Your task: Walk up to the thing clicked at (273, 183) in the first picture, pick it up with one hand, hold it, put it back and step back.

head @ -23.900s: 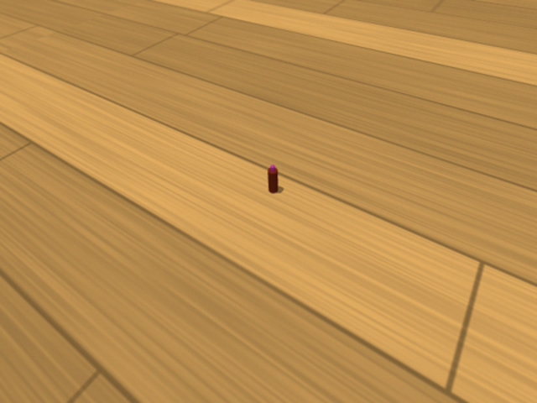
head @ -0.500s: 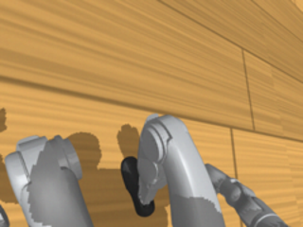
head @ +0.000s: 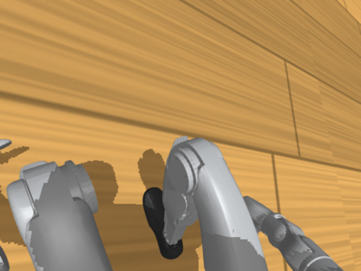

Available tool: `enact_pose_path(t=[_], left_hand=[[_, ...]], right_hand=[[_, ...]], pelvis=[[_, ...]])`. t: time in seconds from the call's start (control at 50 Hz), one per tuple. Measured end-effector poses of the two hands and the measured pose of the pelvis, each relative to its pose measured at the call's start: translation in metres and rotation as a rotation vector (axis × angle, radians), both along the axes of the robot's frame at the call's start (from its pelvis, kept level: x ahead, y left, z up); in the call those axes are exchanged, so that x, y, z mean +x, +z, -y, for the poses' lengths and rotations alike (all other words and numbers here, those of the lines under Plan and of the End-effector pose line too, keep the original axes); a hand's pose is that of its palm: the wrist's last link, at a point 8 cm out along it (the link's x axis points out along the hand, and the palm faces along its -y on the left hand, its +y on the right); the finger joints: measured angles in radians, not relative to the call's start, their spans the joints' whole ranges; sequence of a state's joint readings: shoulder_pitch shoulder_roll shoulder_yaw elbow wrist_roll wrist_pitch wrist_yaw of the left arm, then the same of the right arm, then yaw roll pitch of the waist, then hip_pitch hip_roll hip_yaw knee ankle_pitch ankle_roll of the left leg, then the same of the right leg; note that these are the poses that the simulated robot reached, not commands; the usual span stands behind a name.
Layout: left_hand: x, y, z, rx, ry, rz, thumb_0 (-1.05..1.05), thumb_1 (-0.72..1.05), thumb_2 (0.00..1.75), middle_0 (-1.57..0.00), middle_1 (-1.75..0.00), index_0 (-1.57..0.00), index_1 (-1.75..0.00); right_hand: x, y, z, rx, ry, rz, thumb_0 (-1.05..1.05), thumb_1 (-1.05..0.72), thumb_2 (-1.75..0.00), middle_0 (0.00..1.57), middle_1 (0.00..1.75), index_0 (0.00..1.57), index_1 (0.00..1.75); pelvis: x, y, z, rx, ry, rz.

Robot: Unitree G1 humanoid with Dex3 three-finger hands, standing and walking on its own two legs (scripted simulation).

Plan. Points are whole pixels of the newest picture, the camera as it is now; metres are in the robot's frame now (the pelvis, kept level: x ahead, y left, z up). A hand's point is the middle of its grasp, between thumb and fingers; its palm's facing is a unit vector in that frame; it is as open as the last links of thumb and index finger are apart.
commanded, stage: withdraw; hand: left
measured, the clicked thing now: out of the picture +0.40 +0.32 -0.19
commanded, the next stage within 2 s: rise in 0.38 s
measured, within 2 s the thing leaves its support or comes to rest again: neither
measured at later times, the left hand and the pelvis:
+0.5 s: hand out of the picture +0.37 +0.39 -0.08, palm faces +0.43 -0.90 -0.06, open 17.0 cm; pelvis +0.01 +0.00 +0.02, yaw +2 degrees
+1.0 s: hand out of the picture +0.27 +0.42 +0.06, palm faces +0.43 -0.74 -0.52, open 17.3 cm; pelvis +0.01 -0.01 +0.13, yaw +10 degrees
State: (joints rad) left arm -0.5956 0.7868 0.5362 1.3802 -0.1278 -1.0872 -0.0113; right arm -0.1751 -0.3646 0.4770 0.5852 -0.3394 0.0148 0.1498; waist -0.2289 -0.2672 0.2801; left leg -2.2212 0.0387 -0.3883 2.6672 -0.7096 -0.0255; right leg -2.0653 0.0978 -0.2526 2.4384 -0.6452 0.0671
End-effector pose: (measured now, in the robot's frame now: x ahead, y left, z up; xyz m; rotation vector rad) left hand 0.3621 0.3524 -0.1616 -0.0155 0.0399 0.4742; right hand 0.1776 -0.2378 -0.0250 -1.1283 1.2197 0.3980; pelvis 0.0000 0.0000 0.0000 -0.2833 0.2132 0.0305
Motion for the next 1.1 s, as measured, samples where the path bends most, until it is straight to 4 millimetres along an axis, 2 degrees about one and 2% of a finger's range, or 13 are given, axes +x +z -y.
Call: enact_pose_path(t=[0.14, 0.22, 0.28, 0.4, 0.52, 0.62, 0.7, 0.8, 0.86, 0.92, 0.98, 1.04, 1.1], left_hand=[[0.002, 0.000, -0.001, 0.005, -0.011, 0.008, 0.00, -0.40, 0.16, -0.30, -0.20, -0.28, -0.20], [0.001, 0.008, -0.010, 0.022, -0.002, 0.038, -0.01, -0.43, 0.12, -0.21, -0.14, -0.19, -0.14], [-0.001, 0.023, -0.025, 0.044, 0.021, 0.072, -0.01, -0.43, 0.10, -0.16, -0.10, -0.14, -0.10], [-0.014, 0.067, -0.059, 0.102, 0.004, 0.072, -0.01, -0.42, 0.08, -0.10, -0.06, -0.08, -0.06], [-0.036, 0.093, -0.074, 0.067, -0.020, 0.002, -0.01, -0.43, 0.06, -0.07, -0.04, -0.07, -0.03], [-0.052, 0.108, -0.084, 0.106, -0.025, -0.175, -0.01, -0.46, 0.05, -0.07, -0.06, -0.07, -0.04], [-0.070, 0.138, -0.096, 0.158, 0.019, -0.290, -0.01, -0.49, 0.05, -0.07, -0.08, -0.08, -0.06], [-0.089, 0.197, -0.125, 0.255, 0.134, -0.381, -0.01, -0.49, 0.06, -0.07, -0.08, -0.08, -0.06], [-0.102, 0.226, -0.136, 0.291, 0.194, -0.453, -0.01, -0.49, 0.07, -0.07, -0.07, -0.07, -0.06], [-0.115, 0.243, -0.131, 0.298, 0.212, -0.542, -0.01, -0.50, 0.07, -0.06, -0.07, -0.06, -0.06], [-0.125, 0.254, -0.109, 0.280, 0.183, -0.611, -0.01, -0.50, 0.07, -0.06, -0.07, -0.06, -0.06], [-0.134, 0.268, -0.076, 0.255, 0.128, -0.661, -0.01, -0.51, 0.06, -0.06, -0.06, -0.06, -0.05], [-0.144, 0.289, -0.048, 0.214, 0.099, -0.699, -0.01, -0.52, 0.06, -0.06, -0.06, -0.06, -0.05]], right_hand=[[0.002, 0.001, -0.002, -0.002, 0.005, 0.007, 0.00, -0.90, -0.89, 0.20, 0.30, 0.21, 0.30], [0.002, 0.001, -0.004, 0.001, -0.004, 0.014, 0.00, -0.90, -0.90, 0.20, 0.30, 0.21, 0.30], [0.002, 0.001, -0.005, 0.009, -0.023, 0.018, 0.00, -0.90, -0.90, 0.20, 0.30, 0.21, 0.30], [0.007, 0.001, -0.007, 0.057, -0.089, 0.047, 0.00, -0.91, -0.90, 0.20, 0.30, 0.21, 0.30], [0.021, 0.002, -0.010, 0.130, -0.144, 0.112, 0.00, -0.90, -0.89, 0.21, 0.30, 0.21, 0.31], [0.032, 0.005, -0.010, 0.193, -0.261, 0.180, 0.01, -0.90, -0.90, 0.20, 0.30, 0.21, 0.31], [0.035, 0.010, -0.010, 0.245, -0.336, 0.197, 0.01, -0.92, -0.90, 0.20, 0.31, 0.21, 0.31], [0.032, 0.011, -0.005, 0.282, -0.423, 0.168, 0.01, -0.92, -0.90, 0.20, 0.31, 0.20, 0.31], [0.028, 0.012, -0.002, 0.299, -0.477, 0.148, 0.01, -0.91, -0.90, 0.20, 0.30, 0.20, 0.31], [0.026, 0.016, -0.001, 0.319, -0.523, 0.130, 0.01, -0.91, -0.90, 0.20, 0.30, 0.20, 0.31], [0.028, 0.027, -0.003, 0.342, -0.555, 0.123, 0.01, -0.90, -0.90, 0.20, 0.30, 0.20, 0.31], [0.036, 0.051, -0.008, 0.374, -0.581, 0.146, 0.01, -0.90, -0.90, 0.20, 0.30, 0.20, 0.31], [0.050, 0.085, -0.014, 0.401, -0.586, 0.192, 0.01, -0.90, -0.90, 0.20, 0.30, 0.20, 0.31]], pelvis=[[-0.001, 0.000, 0.000, -0.002, -0.001, 0.006], [-0.001, 0.001, -0.001, -0.002, -0.001, 0.004], [0.000, 0.003, 0.000, 0.000, 0.002, -0.008], [0.004, 0.013, 0.001, 0.010, 0.018, -0.070], [0.005, 0.024, 0.001, 0.023, 0.031, -0.125], [0.005, 0.035, 0.005, 0.051, 0.049, -0.169], [0.006, 0.052, 0.009, 0.068, 0.065, -0.217], [0.008, 0.074, 0.012, 0.092, 0.085, -0.283], [0.010, 0.086, 0.013, 0.106, 0.093, -0.317], [0.011, 0.101, 0.013, 0.118, 0.100, -0.346], [0.013, 0.122, 0.013, 0.127, 0.107, -0.367], [0.017, 0.149, 0.013, 0.136, 0.113, -0.377], [0.022, 0.181, 0.015, 0.150, 0.124, -0.371]])
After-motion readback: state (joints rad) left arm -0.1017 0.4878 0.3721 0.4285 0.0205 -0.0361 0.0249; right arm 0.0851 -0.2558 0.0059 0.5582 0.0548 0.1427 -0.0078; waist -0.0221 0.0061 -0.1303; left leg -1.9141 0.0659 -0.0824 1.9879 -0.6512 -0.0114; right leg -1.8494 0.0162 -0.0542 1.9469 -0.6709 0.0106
